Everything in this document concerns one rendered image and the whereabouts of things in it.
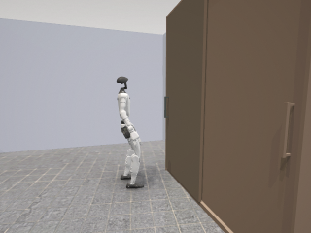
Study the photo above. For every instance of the robot right upper arm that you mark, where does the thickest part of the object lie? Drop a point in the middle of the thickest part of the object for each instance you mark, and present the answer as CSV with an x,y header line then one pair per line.
x,y
123,99

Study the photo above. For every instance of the right robot forearm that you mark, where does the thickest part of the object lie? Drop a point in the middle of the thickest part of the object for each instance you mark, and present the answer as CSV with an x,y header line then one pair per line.
x,y
125,119

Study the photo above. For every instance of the robot head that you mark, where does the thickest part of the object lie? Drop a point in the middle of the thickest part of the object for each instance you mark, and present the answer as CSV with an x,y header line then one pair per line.
x,y
122,80

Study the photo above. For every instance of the robot right hand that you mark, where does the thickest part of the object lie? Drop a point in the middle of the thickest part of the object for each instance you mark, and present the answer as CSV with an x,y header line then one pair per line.
x,y
134,137

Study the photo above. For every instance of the wardrobe door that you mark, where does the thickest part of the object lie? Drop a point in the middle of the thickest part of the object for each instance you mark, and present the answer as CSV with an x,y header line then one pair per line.
x,y
186,29
255,61

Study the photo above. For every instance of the robot right thigh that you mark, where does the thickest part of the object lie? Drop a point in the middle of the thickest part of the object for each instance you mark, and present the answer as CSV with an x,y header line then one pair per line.
x,y
137,150

